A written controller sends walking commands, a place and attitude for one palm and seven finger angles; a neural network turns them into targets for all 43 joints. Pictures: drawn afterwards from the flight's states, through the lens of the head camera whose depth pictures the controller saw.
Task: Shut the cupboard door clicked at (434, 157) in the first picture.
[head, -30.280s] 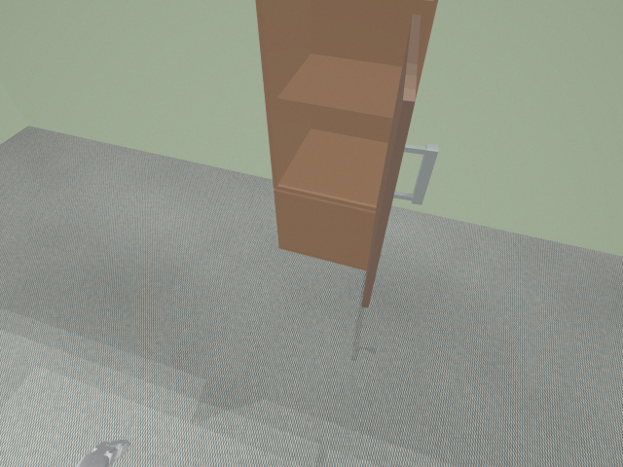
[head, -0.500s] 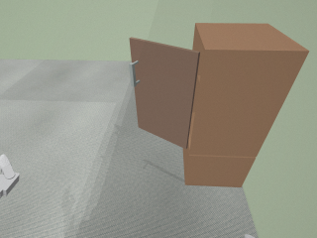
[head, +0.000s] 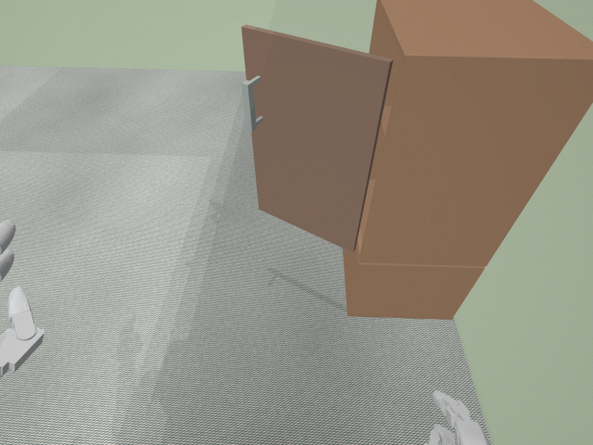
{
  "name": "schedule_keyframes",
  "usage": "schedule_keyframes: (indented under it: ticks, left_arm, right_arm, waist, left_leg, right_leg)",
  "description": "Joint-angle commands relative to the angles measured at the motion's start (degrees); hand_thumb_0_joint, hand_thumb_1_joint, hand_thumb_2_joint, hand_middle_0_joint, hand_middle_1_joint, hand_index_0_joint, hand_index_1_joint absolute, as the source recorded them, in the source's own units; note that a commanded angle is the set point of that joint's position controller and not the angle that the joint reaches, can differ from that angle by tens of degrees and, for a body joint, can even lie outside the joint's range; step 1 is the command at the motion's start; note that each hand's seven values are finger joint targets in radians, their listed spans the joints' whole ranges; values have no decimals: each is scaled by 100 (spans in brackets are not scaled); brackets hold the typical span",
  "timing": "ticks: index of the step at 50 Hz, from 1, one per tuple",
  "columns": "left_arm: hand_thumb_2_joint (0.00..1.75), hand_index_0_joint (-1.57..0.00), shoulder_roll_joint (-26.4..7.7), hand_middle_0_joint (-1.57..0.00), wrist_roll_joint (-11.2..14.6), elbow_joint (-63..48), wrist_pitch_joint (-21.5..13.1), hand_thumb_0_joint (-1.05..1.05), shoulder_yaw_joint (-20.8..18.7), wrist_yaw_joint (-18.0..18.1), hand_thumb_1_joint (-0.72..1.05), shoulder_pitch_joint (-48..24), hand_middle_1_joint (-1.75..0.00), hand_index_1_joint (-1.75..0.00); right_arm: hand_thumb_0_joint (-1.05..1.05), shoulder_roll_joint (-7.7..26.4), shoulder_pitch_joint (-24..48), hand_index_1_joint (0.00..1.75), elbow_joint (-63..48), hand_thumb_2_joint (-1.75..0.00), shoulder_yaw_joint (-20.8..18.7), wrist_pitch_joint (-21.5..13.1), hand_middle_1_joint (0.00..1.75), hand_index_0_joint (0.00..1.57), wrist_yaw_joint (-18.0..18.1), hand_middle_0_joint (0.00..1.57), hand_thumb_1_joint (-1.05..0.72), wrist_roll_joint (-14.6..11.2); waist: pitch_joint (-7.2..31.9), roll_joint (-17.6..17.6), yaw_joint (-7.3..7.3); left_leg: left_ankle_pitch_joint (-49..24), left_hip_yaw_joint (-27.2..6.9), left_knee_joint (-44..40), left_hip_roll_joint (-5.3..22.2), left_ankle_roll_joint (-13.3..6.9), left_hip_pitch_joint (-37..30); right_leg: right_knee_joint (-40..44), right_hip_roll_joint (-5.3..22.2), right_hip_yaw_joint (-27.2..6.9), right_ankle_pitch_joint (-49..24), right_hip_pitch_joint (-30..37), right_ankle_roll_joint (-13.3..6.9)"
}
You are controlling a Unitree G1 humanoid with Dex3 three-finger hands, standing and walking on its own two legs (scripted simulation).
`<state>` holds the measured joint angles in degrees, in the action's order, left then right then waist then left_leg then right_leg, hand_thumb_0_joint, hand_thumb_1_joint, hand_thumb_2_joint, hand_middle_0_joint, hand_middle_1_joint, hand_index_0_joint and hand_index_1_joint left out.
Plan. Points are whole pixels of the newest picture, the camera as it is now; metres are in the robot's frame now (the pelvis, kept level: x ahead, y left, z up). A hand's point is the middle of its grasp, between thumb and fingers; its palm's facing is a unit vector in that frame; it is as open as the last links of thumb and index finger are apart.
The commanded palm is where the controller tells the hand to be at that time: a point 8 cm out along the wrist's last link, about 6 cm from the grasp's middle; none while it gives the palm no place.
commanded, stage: stop stepping back and stand still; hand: left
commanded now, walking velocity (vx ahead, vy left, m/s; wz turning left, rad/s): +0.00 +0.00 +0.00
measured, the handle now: (254, 103) +0.89 +0.15 +0.02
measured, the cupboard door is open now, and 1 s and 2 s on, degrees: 60 60 60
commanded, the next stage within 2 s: let the arm hang, fingers relaxed in 0.48 s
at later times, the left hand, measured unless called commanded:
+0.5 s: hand (4, 351) +0.17 +0.28 +0.15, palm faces +0.43 -0.79 -0.44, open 7.4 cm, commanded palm +0.11 +0.32 +0.18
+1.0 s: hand out of the picture -0.03 +0.19 -0.18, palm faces +0.05 -0.98 -0.17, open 7.0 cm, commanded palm none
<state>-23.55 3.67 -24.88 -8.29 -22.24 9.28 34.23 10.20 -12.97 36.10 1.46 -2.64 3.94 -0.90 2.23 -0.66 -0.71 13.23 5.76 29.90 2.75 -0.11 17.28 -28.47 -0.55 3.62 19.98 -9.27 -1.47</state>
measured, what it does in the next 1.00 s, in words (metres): stands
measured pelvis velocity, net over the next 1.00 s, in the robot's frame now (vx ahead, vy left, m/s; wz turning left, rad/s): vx -0.04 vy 0.01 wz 0.05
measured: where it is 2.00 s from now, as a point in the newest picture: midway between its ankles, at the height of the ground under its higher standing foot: outside the picture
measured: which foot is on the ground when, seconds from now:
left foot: down 0.00-1.00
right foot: down 0.00-1.00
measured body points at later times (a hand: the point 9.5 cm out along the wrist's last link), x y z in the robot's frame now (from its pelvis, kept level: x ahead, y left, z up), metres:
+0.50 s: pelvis -0.02 +0.02 +0.00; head -0.02 +0.02 +0.45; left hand +0.14 +0.32 +0.18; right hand +0.13 -0.22 -0.08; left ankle +0.03 +0.12 -0.74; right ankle -0.05 -0.10 -0.73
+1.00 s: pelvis -0.04 +0.01 +0.00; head -0.01 +0.04 +0.45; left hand -0.03 +0.25 -0.17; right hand -0.01 -0.24 -0.14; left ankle +0.03 +0.12 -0.74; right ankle -0.05 -0.10 -0.73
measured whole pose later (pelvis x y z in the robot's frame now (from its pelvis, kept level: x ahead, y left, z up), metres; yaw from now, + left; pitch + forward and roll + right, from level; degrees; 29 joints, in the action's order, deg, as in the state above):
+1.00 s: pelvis -0.04 +0.01 +0.00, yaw +3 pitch -1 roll -1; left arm -12.2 -0.5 52.8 2.7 -0.5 1.3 18.7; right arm 11.1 -16.8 56.3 0.9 2.7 0.5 1.7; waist -3.5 2.7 -0.6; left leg 9.8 2.8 30.3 1.7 -1.2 20.1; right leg -29.1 0.1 6.8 17.6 -10.9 -1.2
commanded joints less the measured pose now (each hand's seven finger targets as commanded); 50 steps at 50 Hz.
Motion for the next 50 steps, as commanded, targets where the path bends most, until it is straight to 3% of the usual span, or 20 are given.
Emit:
schedule_keyframes:
  ticks: [1, 5, 6, 10, 17, 21, 22, 26, 28, 29, 30, 32, 35, 38, 40, 42, 44, 46, 48, 50]
  left_arm:
    - [90, -20, -1409, -20, -75, -1756, -434, 0, -941, 156, 90, -1020, -30, -30]
    - [90, -20, -1163, -20, -96, -1608, -480, 0, -804, 195, 90, -1052, -30, -30]
    - [90, -20, -1248, -20, -94, -1584, -487, 0, -903, 196, 90, -974, -30, -30]
    - [90, -20, -934, -20, -57, -1094, -454, 0, -748, 159, 90, -589, -30, -30]
    - [90, -20, -935, -20, -32, -1095, -433, 0, -735, 127, 90, -423, -30, -30]
    - [90, -20, -1155, -20, -60, -1456, -450, 0, -862, 155, 90, -569, -30, -30]
    - [90, -20, -1021, -20, -59, -1481, -459, 0, -746, 152, 90, -563, -30, -30]
    - [90, -20, -1131, -20, -79, -1452, -445, 0, -845, 181, 90, -598, -30, -30]
    - [90, -20, -984, -20, -74, -1285, -441, 0, -755, 180, 90, -548, -30, -30]
    - [90, -20, 47, -20, -424, 2975, 343, 0, 1747, -667, 90, -802, -30, -30]
    - [90, -20, 71, -20, -422, 3137, 827, 0, 1627, -818, 90, -917, -30, -30]
    - [90, -20, 248, -20, -453, 3312, 910, 0, 1693, -884, 90, -1060, -30, -30]
    - [90, -20, 137, -20, -485, 4208, 870, 0, 1799, -917, 90, -1377, -30, -30]
    - [90, -20, 164, -20, -490, 5165, 876, 0, 1929, -875, 90, -1625, -30, -30]
    - [90, -20, 173, -20, -482, 5719, 898, 0, 1995, -839, 90, -1834, -30, -30]
    - [90, -20, 246, -20, -465, 6182, 902, 0, 2036, -808, 90, -1863, -30, -30]
    - [90, -20, 348, -20, -451, 6691, 890, 0, 2061, -802, 90, -1681, -30, -30]
    - [90, -20, 496, -20, -474, 7082, 883, 0, 1959, -774, 90, -1402, -30, -30]
    - [90, -20, 494, -20, -445, 7482, 885, 0, 1999, -790, 90, -1278, -30, -30]
    - [90, -20, 527, -20, -437, 7759, 850, 0, 2012, -801, 90, -1265, -30, -30]
  right_arm:
    - [0, 811, 585, 30, -942, -90, -260, -310, 30, 20, 167, 20, -90, 21]
    - [0, 772, 559, 30, -909, -90, -241, -384, 30, 20, 161, 20, -90, 35]
    - [0, 791, 552, 30, -902, -90, -251, -402, 30, 20, 158, 20, -90, 47]
    - [0, 792, 539, 30, -911, -90, -271, -366, 30, 20, 110, 20, -90, 30]
    - [0, 841, 555, 30, -977, -90, -292, -363, 30, 20, 131, 20, -90, 18]
    - [0, 870, 588, 30, -980, -90, -293, -427, 30, 20, 169, 20, -90, 44]
    - [0, 838, 556, 30, -981, -90, -280, -434, 30, 20, 173, 20, -90, 39]
    - [0, 858, 566, 30, -930, -90, -287, -466, 30, 20, 172, 20, -90, 62]
    - [0, 809, 543, 30, -907, -90, -272, -442, 30, 20, 164, 20, -90, 53]
    - [0, 1877, 1026, 30, 123, -90, -455, -816, 30, 20, -395, 20, -90, -29]
    - [0, 1726, 590, 30, 218, -90, -530, -431, 30, 20, -417, 20, -90, 9]
    - [0, 1615, 370, 30, 275, -90, -499, -291, 30, 20, -398, 20, -90, 97]
    - [0, 1543, 507, 30, 351, -90, -321, -38, 30, 20, -399, 20, -90, 148]
    - [0, 1208, 323, 30, 539, -90, -224, 161, 30, 20, -404, 20, -90, 186]
    - [0, 1075, 204, 30, 750, -90, -202, 272, 30, 20, -404, 20, -90, 236]
    - [0, 989, 149, 30, 946, -90, -191, 318, 30, 20, -401, 20, -90, 252]
    - [0, 944, 93, 30, 1177, -90, -179, 312, 30, 20, -372, 20, -90, 251]
    - [0, 914, 39, 30, 1332, -90, -228, 307, 30, 20, -322, 20, -90, 258]
    - [0, 834, -25, 30, 1542, -90, -228, 326, 30, 20, -297, 20, -90, 233]
    - [0, 780, -182, 30, 1704, -90, -245, 322, 30, 20, -270, 20, -90, 214]
  waist:
    - [526, -368, 10]
    - [254, -653, 23]
    - [198, -603, 29]
    - [29, -435, 10]
    - [214, -283, 20]
    - [446, -474, 41]
    - [426, -468, 31]
    - [386, -512, 43]
    - [314, -434, 34]
    - [-336, -458, -75]
    - [116, -518, -42]
    - [204, -381, 5]
    - [37, 688, 87]
    - [-9, 1457, -7]
    - [-82, 1194, -85]
    - [-118, 331, -101]
    - [-110, -565, -46]
    - [-40, -1065, 86]
    - [-46, -1266, 114]
    - [-91, -1051, 89]
  left_leg:
    - [-1558, -589, -387, 415, -130, -521]
    - [-683, -649, -607, 354, -124, -315]
    - [-472, -692, -651, 342, -103, -241]
    - [-56, -653, -670, 289, -70, -157]
    - [-46, -830, -984, 377, -78, -169]
    - [-171, -821, -1005, 374, -93, -298]
    - [-233, -822, -1003, 372, -90, -280]
    - [-86, -767, -938, 317, -69, -305]
    - [-35, -749, -893, 304, -68, -265]
    - [-1517, -804, -5, 494, -126, 165]
    - [-1563, -685, -85, 518, -90, -237]
    - [-1384, -873, -149, 680, -222, -70]
    - [-743, -1131, -377, 615, -336, 263]
    - [-589, -900, 40, 238, -220, -205]
    - [-574, -718, 234, 67, -138, -466]
    - [-694, -731, 96, 109, -105, -587]
    - [-644, -911, -351, 259, -153, -457]
    - [-450, -1031, -620, 335, -198, -193]
    - [-32, -1036, -819, 346, -193, -84]
    - [27, -1007, -839, 325, -161, -86]
  right_leg:
    - [327, 441, -535, -2169, -81, 152]
    - [612, 382, -580, -1308, -150, 98]
    - [693, 400, -572, -1120, -173, 86]
    - [923, 398, -641, -825, -323, 54]
    - [804, 254, -410, -800, -161, 124]
    - [714, 234, -398, -1009, -36, 144]
    - [688, 233, -364, -1034, -7, 147]
    - [822, 280, -442, -935, -97, 119]
    - [892, 305, -491, -890, -140, 106]
    - [75, 713, -39, -1489, -774, 7]
    - [239, 709, -391, -1159, -814, -35]
    - [-66, 520, -207, -478, -861, -35]
    - [1, 448, -296, -217, -626, -55]
    - [499, 860, -706, -163, -1077, -251]
    - [665, 1017, -813, -179, -1297, -370]
    - [629, 929, -765, -61, -1277, -343]
    - [526, 707, -631, -129, -915, -191]
    - [521, 570, -511, -363, -385, -142]
    - [618, 564, -475, -368, -180, -156]
    - [771, 595, -524, -436, -108, -184]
